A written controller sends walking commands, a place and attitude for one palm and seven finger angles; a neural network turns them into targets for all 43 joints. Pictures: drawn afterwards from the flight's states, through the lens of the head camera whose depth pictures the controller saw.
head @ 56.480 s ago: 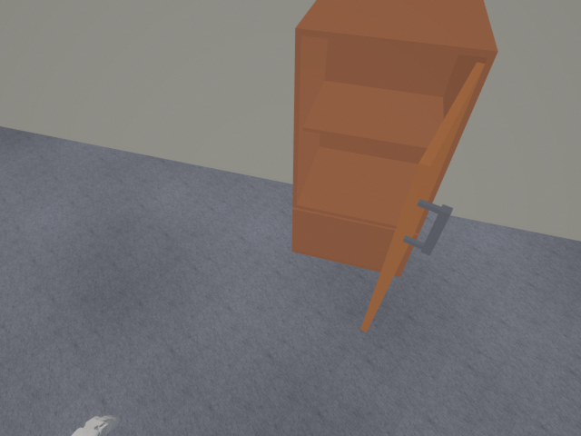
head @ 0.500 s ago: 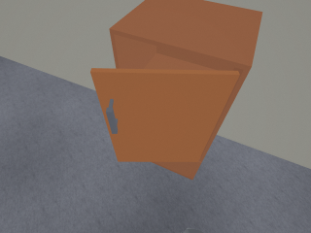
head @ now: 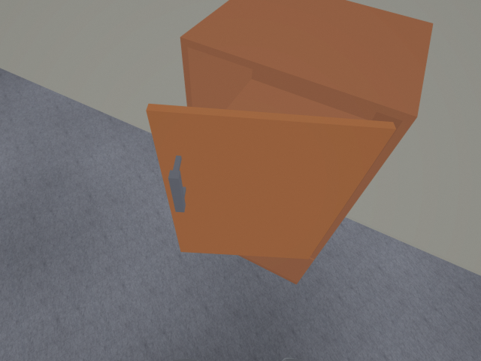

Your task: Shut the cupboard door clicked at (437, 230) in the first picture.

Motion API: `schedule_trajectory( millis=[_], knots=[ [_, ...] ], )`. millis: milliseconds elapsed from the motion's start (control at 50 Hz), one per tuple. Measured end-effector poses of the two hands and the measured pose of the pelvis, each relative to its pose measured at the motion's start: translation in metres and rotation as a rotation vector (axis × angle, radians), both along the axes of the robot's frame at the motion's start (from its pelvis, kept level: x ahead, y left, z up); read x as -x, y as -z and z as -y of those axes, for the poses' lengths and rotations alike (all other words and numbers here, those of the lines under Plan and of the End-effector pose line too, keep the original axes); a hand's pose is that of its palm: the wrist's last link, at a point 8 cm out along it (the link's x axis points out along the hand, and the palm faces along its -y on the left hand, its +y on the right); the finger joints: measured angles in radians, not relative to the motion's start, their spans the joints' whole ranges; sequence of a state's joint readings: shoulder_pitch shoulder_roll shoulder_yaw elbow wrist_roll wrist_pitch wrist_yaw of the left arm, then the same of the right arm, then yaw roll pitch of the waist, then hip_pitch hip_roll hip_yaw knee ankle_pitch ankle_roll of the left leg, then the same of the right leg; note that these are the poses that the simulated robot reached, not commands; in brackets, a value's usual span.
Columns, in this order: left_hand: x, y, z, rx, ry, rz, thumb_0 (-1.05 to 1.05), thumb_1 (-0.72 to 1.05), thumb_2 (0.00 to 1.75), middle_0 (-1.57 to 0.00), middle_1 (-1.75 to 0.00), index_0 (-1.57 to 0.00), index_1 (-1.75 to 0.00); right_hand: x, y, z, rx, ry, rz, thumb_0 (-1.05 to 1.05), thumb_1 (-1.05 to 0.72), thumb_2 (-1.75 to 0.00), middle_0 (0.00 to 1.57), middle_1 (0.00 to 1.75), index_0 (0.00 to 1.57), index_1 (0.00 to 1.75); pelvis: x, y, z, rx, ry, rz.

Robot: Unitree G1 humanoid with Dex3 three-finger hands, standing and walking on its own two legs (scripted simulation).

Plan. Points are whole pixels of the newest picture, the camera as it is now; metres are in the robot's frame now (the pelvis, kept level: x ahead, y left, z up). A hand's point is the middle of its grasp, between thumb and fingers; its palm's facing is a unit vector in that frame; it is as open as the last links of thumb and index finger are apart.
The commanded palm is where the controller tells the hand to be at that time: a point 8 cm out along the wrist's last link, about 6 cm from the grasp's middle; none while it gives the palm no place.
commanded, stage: come to a stop and stand still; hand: left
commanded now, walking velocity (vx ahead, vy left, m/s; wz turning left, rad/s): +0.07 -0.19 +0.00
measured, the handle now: (179, 185) +0.44 +0.16 -0.03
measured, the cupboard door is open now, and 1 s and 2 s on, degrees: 25 25 25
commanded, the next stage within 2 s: look again from close up in 0.84 s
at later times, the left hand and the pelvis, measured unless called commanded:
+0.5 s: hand out of the picture -0.01 +0.15 -0.16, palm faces -0.02 -0.98 -0.20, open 7.4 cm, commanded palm none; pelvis -0.04 -0.03 +0.01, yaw -2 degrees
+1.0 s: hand out of the picture -0.04 +0.12 -0.17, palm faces +0.00 -0.99 -0.16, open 7.4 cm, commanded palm none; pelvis -0.03 -0.04 +0.01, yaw -2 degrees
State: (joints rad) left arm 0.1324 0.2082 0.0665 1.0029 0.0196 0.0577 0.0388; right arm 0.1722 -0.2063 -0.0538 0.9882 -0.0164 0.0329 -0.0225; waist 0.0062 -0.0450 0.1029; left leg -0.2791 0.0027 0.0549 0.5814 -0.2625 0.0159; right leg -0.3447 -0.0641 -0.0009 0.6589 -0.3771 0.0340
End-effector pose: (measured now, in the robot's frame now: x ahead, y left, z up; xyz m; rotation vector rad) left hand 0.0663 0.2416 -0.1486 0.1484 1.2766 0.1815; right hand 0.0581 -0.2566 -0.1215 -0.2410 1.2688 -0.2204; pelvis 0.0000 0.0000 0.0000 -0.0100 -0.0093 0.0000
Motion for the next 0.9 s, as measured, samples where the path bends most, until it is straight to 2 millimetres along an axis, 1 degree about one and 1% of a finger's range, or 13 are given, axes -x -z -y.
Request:
schedule_trajectory(
  millis=[100,160,220,260,320,420,460,520,640,700,760,820,900],
  knots=[
    [0.024,-0.004,-0.019,-0.006,-0.009,-0.05,0.0,0.9,0.9,-0.2,-0.3,-0.2,-0.3,-0.002,-0.011,-0.023,-0.005,-0.03,0.038,0.0,-0.91,-0.9,0.2,0.29,0.2,0.29,0.006,-0.008,-0.007,0.008,0.016,-0.004],
    [0.041,-0.008,-0.023,-0.005,-0.008,-0.08,0.0,0.91,0.9,-0.2,-0.3,-0.2,-0.3,0.0,-0.013,-0.034,-0.025,-0.033,0.049,0.0,-0.91,-0.9,0.2,0.29,0.2,0.29,0.01,-0.012,-0.009,0.011,0.025,-0.01],
    [0.055,-0.012,-0.021,-0.003,0.002,-0.117,0.0,0.91,0.9,-0.2,-0.3,-0.2,-0.3,0.008,-0.012,-0.039,-0.045,-0.012,0.056,0.0,-0.91,-0.9,0.2,0.3,0.21,0.29,0.014,-0.015,-0.009,0.015,0.036,-0.014],
    [0.062,-0.013,-0.017,-0.001,0.014,-0.134,0.01,0.91,0.9,-0.2,-0.3,-0.2,-0.3,0.017,-0.011,-0.036,-0.047,0.008,0.053,0.0,-0.92,-0.9,0.2,0.3,0.21,0.3,0.019,-0.015,-0.007,0.016,0.041,-0.015],
    [0.066,-0.016,-0.006,0.003,0.032,-0.135,0.01,0.91,0.9,-0.2,-0.3,-0.2,-0.3,0.037,-0.007,-0.026,-0.054,0.032,0.025,0.0,-0.92,-0.9,0.2,0.3,0.21,0.3,0.026,-0.015,-0.001,0.016,0.044,-0.015],
    [0.07,-0.013,0.02,-0.006,0.047,-0.087,0.01,0.91,0.9,-0.2,-0.3,-0.2,-0.3,0.079,0.009,-0.002,-0.075,0.083,-0.049,0.0,-0.92,-0.9,0.2,0.3,0.21,0.3,0.037,-0.007,0.018,-0.018,0.046,-0.01],
    [0.074,-0.015,0.033,0.003,0.052,-0.086,0.01,0.91,0.9,-0.2,-0.3,-0.2,-0.3,0.094,0.011,0.005,-0.084,0.097,-0.084,0.0,-0.92,-0.9,0.2,0.3,0.21,0.29,0.04,-0.009,0.024,-0.009,0.036,-0.002],
    [0.079,-0.016,0.048,0.016,0.058,-0.085,0.01,0.91,0.9,-0.2,-0.3,-0.2,-0.3,0.112,0.012,0.01,-0.094,0.105,-0.118,0.0,-0.91,-0.9,0.2,0.29,0.2,0.29,0.04,-0.01,0.03,-0.004,0.03,0.005],
    [0.087,-0.013,0.061,0.03,0.046,-0.099,0.01,0.93,0.9,-0.2,-0.3,-0.2,-0.3,0.137,0.01,0.01,-0.109,0.12,-0.179,0.0,-0.91,-0.9,0.2,0.29,0.2,0.29,0.038,-0.012,0.042,-0.006,0.025,0.019],
    [0.092,-0.012,0.066,0.04,0.037,-0.113,0.01,0.92,0.9,-0.2,-0.3,-0.2,-0.3,0.142,0.01,0.007,-0.116,0.118,-0.203,0.0,-0.91,-0.9,0.2,0.29,0.2,0.29,0.038,-0.012,0.044,-0.004,0.024,0.019],
    [0.097,-0.011,0.071,0.049,0.027,-0.129,0.01,0.92,0.9,-0.2,-0.3,-0.2,-0.3,0.142,0.01,0.003,-0.123,0.114,-0.214,0.0,-0.91,-0.9,0.2,0.29,0.2,0.29,0.036,-0.013,0.045,-0.003,0.024,0.017],
    [0.101,-0.011,0.074,0.056,0.017,-0.145,0.01,0.91,0.9,-0.2,-0.3,-0.2,-0.3,0.137,0.01,0.0,-0.13,0.108,-0.211,0.0,-0.91,-0.9,0.2,0.29,0.2,0.29,0.034,-0.013,0.045,-0.004,0.024,0.016],
    [0.105,-0.011,0.077,0.062,0.006,-0.161,0.01,0.91,0.9,-0.2,-0.3,-0.2,-0.3,0.124,0.011,-0.004,-0.136,0.099,-0.189,0.0,-0.91,-0.9,0.2,0.29,0.2,0.29,0.03,-0.013,0.044,-0.007,0.025,0.016]
  ],
)
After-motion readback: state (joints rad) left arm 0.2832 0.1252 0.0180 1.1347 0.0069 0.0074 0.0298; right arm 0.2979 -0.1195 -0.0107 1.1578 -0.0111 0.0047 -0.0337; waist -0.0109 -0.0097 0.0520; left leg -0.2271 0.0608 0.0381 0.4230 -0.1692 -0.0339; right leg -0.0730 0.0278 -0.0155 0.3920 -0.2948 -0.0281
